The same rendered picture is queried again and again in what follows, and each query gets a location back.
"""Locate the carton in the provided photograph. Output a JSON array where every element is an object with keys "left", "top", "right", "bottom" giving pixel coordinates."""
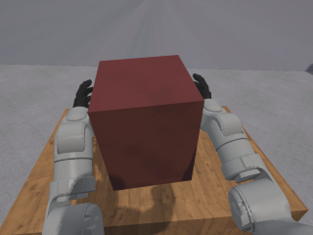
[{"left": 87, "top": 55, "right": 204, "bottom": 191}]

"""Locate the pedestal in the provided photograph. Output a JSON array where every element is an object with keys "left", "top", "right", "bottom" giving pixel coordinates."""
[{"left": 0, "top": 106, "right": 308, "bottom": 235}]

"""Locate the left robot hand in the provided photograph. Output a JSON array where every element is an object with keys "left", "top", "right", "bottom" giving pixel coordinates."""
[{"left": 73, "top": 79, "right": 94, "bottom": 109}]

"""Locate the left robot forearm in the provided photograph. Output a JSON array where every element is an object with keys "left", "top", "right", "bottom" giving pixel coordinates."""
[{"left": 42, "top": 106, "right": 96, "bottom": 235}]

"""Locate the left robot upper arm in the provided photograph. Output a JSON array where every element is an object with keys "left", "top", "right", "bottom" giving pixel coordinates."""
[{"left": 42, "top": 203, "right": 105, "bottom": 235}]

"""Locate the right robot upper arm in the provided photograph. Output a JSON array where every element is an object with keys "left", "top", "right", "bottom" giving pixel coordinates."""
[{"left": 228, "top": 178, "right": 313, "bottom": 235}]

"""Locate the right robot forearm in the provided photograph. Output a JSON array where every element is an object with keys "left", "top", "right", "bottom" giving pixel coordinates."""
[{"left": 200, "top": 98, "right": 291, "bottom": 213}]

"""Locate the right robot hand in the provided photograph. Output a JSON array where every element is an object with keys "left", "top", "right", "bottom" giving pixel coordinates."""
[{"left": 193, "top": 73, "right": 212, "bottom": 99}]

